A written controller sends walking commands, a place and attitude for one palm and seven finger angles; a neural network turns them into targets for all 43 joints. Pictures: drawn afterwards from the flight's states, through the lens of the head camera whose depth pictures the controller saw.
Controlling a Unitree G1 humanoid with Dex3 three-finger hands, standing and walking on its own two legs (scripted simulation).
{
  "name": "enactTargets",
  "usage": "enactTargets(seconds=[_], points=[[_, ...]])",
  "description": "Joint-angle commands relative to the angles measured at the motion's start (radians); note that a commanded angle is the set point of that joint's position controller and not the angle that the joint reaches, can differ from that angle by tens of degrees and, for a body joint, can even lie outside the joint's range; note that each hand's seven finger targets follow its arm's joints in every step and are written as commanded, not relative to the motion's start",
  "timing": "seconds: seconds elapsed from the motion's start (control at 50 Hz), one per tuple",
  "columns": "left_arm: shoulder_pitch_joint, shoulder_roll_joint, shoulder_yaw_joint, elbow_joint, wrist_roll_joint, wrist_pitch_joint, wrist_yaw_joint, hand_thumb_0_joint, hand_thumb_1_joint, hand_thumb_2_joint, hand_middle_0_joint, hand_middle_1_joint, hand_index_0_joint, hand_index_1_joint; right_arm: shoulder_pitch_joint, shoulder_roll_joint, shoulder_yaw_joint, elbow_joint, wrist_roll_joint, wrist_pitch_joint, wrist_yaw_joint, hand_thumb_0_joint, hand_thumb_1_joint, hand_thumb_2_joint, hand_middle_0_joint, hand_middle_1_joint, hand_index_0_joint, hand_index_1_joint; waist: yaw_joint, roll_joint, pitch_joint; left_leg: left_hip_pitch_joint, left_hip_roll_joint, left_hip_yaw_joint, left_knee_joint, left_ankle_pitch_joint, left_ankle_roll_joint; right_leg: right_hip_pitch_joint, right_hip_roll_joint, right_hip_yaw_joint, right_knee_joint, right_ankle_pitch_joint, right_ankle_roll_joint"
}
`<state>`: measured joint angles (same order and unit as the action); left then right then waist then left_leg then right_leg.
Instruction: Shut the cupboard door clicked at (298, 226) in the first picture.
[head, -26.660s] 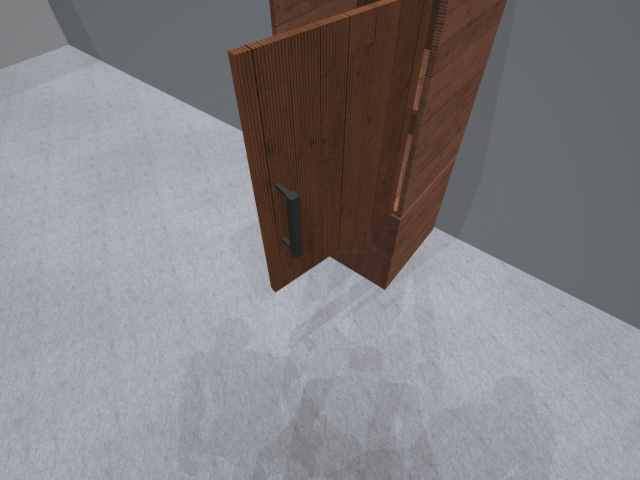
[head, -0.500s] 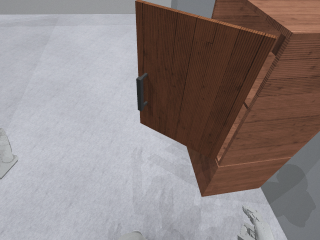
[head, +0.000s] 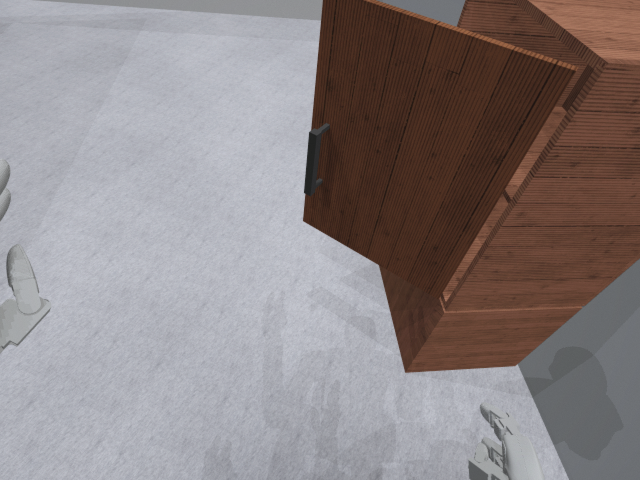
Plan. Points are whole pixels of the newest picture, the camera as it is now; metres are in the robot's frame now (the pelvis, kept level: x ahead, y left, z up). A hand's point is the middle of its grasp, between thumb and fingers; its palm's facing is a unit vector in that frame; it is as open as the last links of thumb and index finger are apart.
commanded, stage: step back with the hand held close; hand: left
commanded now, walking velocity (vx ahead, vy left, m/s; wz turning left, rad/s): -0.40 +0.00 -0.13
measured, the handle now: (317, 160) +0.79 +0.06 -0.08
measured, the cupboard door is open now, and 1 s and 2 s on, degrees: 50 50 50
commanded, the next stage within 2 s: stop stepping back and stand still in 0.26 s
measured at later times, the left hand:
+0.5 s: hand out of the picture +0.08 +0.24 +0.18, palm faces +0.26 -0.87 -0.41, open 7.4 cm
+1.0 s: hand out of the picture +0.00 +0.32 +0.20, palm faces +0.38 -0.82 -0.43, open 7.4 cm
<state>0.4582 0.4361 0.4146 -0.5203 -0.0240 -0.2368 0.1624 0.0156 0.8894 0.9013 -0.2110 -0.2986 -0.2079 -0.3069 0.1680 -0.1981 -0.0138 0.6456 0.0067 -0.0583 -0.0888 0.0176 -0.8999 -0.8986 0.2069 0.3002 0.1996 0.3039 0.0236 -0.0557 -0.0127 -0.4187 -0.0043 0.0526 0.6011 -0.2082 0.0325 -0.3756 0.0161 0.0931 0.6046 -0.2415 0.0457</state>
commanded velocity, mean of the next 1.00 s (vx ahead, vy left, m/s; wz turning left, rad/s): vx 0.01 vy -0.03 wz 0.00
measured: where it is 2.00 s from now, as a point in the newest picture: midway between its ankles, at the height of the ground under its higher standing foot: outside the picture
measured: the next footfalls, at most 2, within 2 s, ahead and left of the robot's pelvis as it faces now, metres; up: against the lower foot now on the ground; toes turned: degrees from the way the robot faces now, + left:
right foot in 0.32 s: -0.22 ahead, -0.11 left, +0.00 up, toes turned -8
left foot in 0.62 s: +0.02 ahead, +0.09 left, +0.00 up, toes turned -9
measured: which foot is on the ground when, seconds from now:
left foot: down 0.00-0.54, up 0.56-0.60, down 0.62-0.82, up 0.84-1.00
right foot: down 0.00-0.00, up 0.02-0.30, down 0.32-0.66, up 0.68-0.82, down 0.84-1.00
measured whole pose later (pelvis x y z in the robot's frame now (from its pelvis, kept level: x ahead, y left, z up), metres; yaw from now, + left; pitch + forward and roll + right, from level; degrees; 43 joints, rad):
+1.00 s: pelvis -0.21 +0.07 +0.02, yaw -8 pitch +1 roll +1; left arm 0.54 0.44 0.41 -0.45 -0.05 -0.17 0.16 0.01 0.89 0.90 -0.21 -0.30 -0.21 -0.31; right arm 0.30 -0.18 0.02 0.67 0.00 -0.04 -0.07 0.02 -0.90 -0.90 0.21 0.30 0.20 0.30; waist 0.03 -0.03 -0.11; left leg -0.53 0.03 0.06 0.93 -0.34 -0.02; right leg -0.18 0.01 -0.08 0.45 -0.28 -0.08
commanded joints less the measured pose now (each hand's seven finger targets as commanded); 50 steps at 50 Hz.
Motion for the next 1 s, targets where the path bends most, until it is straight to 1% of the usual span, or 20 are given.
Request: enactTargets(seconds=[0.0, 0.06, 0.22, 0.3, 0.36, 0.4, 0.44, 0.48, 0.52, 0.54, 0.58, 0.62, 0.66, 0.7, 0.76, 0.78, 0.8, 0.82, 0.9, 0.98], points=[[-0.038, 0.194, 0.173, -0.210, -0.022, -0.056, -0.006, 0.000, 0.900, 0.900, -0.200, -0.300, -0.200, -0.300, -0.071, -0.152, -0.065, -0.175, -0.022, -0.070, 0.000, 0.000, -0.900, -0.900, 0.200, 0.300, 0.200, 0.300, -0.022, 0.345, -0.206, -0.083, 0.384, -0.267, -0.369, 0.065, 0.105, 0.189, 0.074, -0.044, 0.391, -0.206, -0.008], [0.030, 0.151, 0.143, -0.248, -0.040, -0.050, -0.014, 0.000, 0.900, 0.900, -0.200, -0.300, -0.200, -0.300, -0.072, -0.141, -0.066, -0.173, -0.013, -0.081, 0.026, 0.000, -0.900, -0.900, 0.200, 0.300, 0.200, 0.300, -0.022, 0.231, -0.165, -0.015, 0.359, -0.209, -0.343, -0.044, 0.105, 0.071, 0.052, -0.060, 0.395, -0.240, -0.020], [0.081, 0.202, 0.163, -0.254, -0.064, -0.022, -0.017, 0.000, 0.900, 0.900, -0.200, -0.300, -0.200, -0.300, -0.043, -0.125, -0.038, -0.143, -0.037, -0.077, 0.024, 0.000, -0.900, -0.900, 0.200, 0.300, 0.200, 0.300, -0.026, 0.290, -0.210, 0.116, 0.244, -0.132, -0.426, -0.174, -0.049, 0.237, 0.062, -0.162, -0.229, -0.167, -0.067], [0.011, 0.281, 0.214, -0.266, -0.066, -0.051, 0.003, 0.000, 0.900, 0.900, -0.200, -0.300, -0.200, -0.300, -0.045, -0.104, -0.022, -0.132, -0.032, -0.054, 0.013, 0.000, -0.900, -0.900, 0.200, 0.300, 0.200, 0.300, -0.033, 0.045, -0.204, 0.285, 0.108, 0.030, -0.047, -0.007, -0.089, -0.009, -0.204, 0.035, -0.367, 0.129, -0.133], [0.032, 0.230, 0.143, -0.190, -0.060, -0.008, 0.004, 0.000, 0.900, 0.900, -0.200, -0.300, -0.200, -0.300, -0.038, -0.119, -0.035, -0.142, 0.004, -0.058, -0.008, 0.000, -0.900, -0.900, 0.200, 0.300, 0.200, 0.300, -0.059, -0.113, -0.216, 0.339, 0.066, 0.010, 0.006, 0.217, -0.049, 0.008, -0.160, -0.070, -0.217, 0.454, -0.046], [0.062, 0.221, 0.138, -0.166, -0.060, 0.023, 0.004, 0.000, 0.900, 0.900, -0.200, -0.300, -0.200, -0.300, -0.039, -0.131, -0.023, -0.154, 0.009, -0.041, -0.013, 0.000, -0.900, -0.900, 0.200, 0.300, 0.200, 0.300, -0.060, 0.061, -0.148, 0.322, 0.098, -0.054, -0.076, 0.192, -0.029, -0.014, -0.088, -0.111, -0.213, 0.091, -0.039], [0.071, 0.222, 0.147, -0.144, -0.055, 0.025, 0.008, 0.000, 0.900, 0.900, -0.200, -0.300, -0.200, -0.300, -0.055, -0.138, -0.018, -0.169, 0.004, -0.039, -0.017, 0.000, -0.900, -0.900, 0.200, 0.300, 0.200, 0.300, -0.056, 0.174, -0.005, 0.196, 0.091, -0.094, -0.189, -0.206, -0.057, -0.061, -0.056, -0.123, -0.297, -0.374, -0.094], [0.068, 0.222, 0.149, -0.131, -0.044, 0.026, 0.015, 0.000, 0.900, 0.900, -0.200, -0.300, -0.200, -0.300, -0.033, -0.136, -0.023, -0.169, -0.005, -0.025, -0.023, 0.000, -0.900, -0.900, 0.200, 0.300, 0.200, 0.300, -0.064, 0.091, 0.080, 0.168, 0.029, -0.048, -0.030, -0.271, -0.095, -0.195, -0.104, -0.069, -0.374, -0.584, -0.158], [-0.028, 0.250, 0.155, -0.189, -0.034, 0.011, 0.024, 0.000, 0.900, 0.900, -0.200, -0.300, -0.200, -0.300, -0.017, -0.144, -0.037, -0.141, -0.010, -0.028, -0.023, 0.000, -0.900, -0.900, 0.200, 0.300, 0.200, 0.300, -0.071, -0.037, 0.116, 0.221, 0.015, -0.077, 0.325, -0.152, -0.082, -0.391, -0.263, 0.114, -0.449, -0.646, -0.234], [-0.085, 0.228, 0.126, -0.211, -0.019, 0.009, 0.027, 0.000, 0.900, 0.900, -0.200, -0.300, -0.200, -0.300, 0.001, -0.136, -0.031, -0.121, -0.012, -0.031, -0.020, 0.000, -0.900, -0.900, 0.200, 0.300, 0.200, 0.300, -0.078, -0.088, 0.145, 0.168, 0.042, -0.096, 0.358, -0.126, -0.068, -0.360, -0.292, 0.079, -0.419, -0.578, -0.245], [-0.211, 0.200, 0.089, -0.168, -0.007, 0.014, 0.027, 0.000, 0.900, 0.900, -0.200, -0.300, -0.200, -0.300, 0.005, -0.144, -0.019, -0.115, -0.006, -0.053, -0.021, 0.000, -0.900, -0.900, 0.200, 0.300, 0.200, 0.300, -0.094, 0.043, 0.191, 0.118, 0.072, -0.114, 0.088, -0.154, -0.045, -0.242, -0.180, -0.087, -0.215, -0.430, -0.150], [-0.269, 0.190, 0.083, -0.193, -0.018, 0.007, 0.020, 0.000, 0.900, 0.900, -0.200, -0.300, -0.200, -0.300, 0.003, -0.175, -0.027, -0.123, 0.000, -0.096, -0.031, 0.000, -0.900, -0.900, 0.200, 0.300, 0.200, 0.300, -0.079, 0.355, 0.140, 0.033, 0.146, -0.389, -0.341, -0.381, -0.010, -0.040, 0.015, -0.173, 0.072, -0.328, -0.055], [-0.174, 0.222, 0.148, -0.233, -0.024, -0.007, 0.019, 0.000, 0.900, 0.900, -0.200, -0.300, -0.200, -0.300, -0.034, -0.162, -0.024, -0.143, -0.014, -0.117, -0.012, 0.000, -0.900, -0.900, 0.200, 0.300, 0.200, 0.300, -0.035, 0.504, 0.025, -0.074, 0.212, -0.509, -0.618, -0.751, -0.126, 0.140, 0.123, -0.158, 0.278, -0.356, -0.064], [-0.030, 0.219, 0.162, -0.278, -0.044, 0.002, -0.004, 0.000, 0.900, 0.900, -0.200, -0.300, -0.200, -0.300, -0.030, -0.129, -0.030, -0.153, -0.025, -0.117, 0.018, 0.000, -0.900, -0.900, 0.200, 0.300, 0.200, 0.300, -0.005, 0.419, -0.080, -0.117, 0.188, -0.364, -0.604, -0.600, -0.163, 0.282, 0.146, -0.188, 0.285, -0.316, -0.079], [0.205, 0.193, 0.166, -0.302, -0.065, 0.014, -0.018, 0.000, 0.900, 0.900, -0.200, -0.300, -0.200, -0.300, -0.029, -0.107, -0.024, -0.180, -0.020, -0.086, 0.044, 0.000, -0.900, -0.900, 0.200, 0.300, 0.200, 0.300, -0.002, 0.286, -0.167, -0.141, 0.087, -0.119, -0.383, -0.401, -0.135, 0.469, 0.114, -0.200, -0.103, -0.309, -0.111], [0.246, 0.215, 0.192, -0.292, -0.060, 0.027, -0.015, 0.000, 0.900, 0.900, -0.200, -0.300, -0.200, -0.300, -0.021, -0.097, -0.023, -0.179, -0.014, -0.063, 0.047, 0.000, -0.900, -0.900, 0.200, 0.300, 0.200, 0.300, -0.003, 0.116, -0.148, -0.162, 0.014, -0.016, -0.113, -0.325, -0.123, 0.416, -0.006, -0.062, -0.272, -0.318, -0.134], [0.208, 0.235, 0.206, -0.297, -0.053, 0.036, -0.011, 0.000, 0.900, 0.900, -0.200, -0.300, -0.200, -0.300, -0.008, -0.103, -0.035, -0.160, -0.010, -0.035, 0.048, 0.000, -0.900, -0.900, 0.200, 0.300, 0.200, 0.300, -0.012, -0.127, -0.076, -0.141, -0.042, 0.028, 0.339, -0.217, -0.097, 0.130, -0.277, 0.268, -0.461, -0.441, -0.214], [0.115, 0.256, 0.250, -0.283, -0.063, 0.024, 0.008, 0.000, 0.900, 0.900, -0.200, -0.300, -0.200, -0.300, 0.011, -0.132, -0.038, -0.137, -0.021, -0.024, 0.041, 0.000, -0.900, -0.900, 0.200, 0.300, 0.200, 0.300, -0.028, -0.118, -0.034, -0.245, -0.026, -0.038, 0.529, -0.200, -0.084, 0.038, -0.409, 0.378, -0.527, -0.423, -0.299], [-0.021, 0.164, 0.119, -0.019, -0.034, 0.039, 0.028, 0.000, 0.900, 0.900, -0.200, -0.300, -0.200, -0.300, 0.004, -0.116, -0.018, -0.128, -0.012, -0.026, 0.009, 0.000, -0.900, -0.900, 0.200, 0.300, 0.200, 0.300, -0.061, 0.008, 0.076, -0.244, 0.074, -0.047, 0.435, -0.129, -0.051, 0.028, -0.280, 0.166, -0.448, -0.452, -0.231], [-0.126, 0.123, 0.037, -0.006, -0.012, 0.050, 0.038, 0.000, 0.900, 0.900, -0.200, -0.300, -0.200, -0.300, -0.030, -0.112, -0.013, -0.139, -0.009, -0.051, -0.020, 0.000, -0.900, -0.900, 0.200, 0.300, 0.200, 0.300, -0.022, -0.062, 0.057, -0.061, 0.051, 0.053, 0.139, -0.171, -0.025, 0.088, -0.238, 0.090, -0.407, -0.341, -0.211]])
